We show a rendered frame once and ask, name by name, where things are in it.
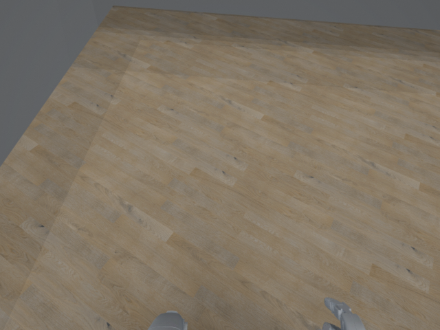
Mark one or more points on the right robot hand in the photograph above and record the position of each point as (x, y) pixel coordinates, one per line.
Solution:
(348, 320)

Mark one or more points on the left robot thigh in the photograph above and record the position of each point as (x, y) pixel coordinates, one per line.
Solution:
(169, 321)

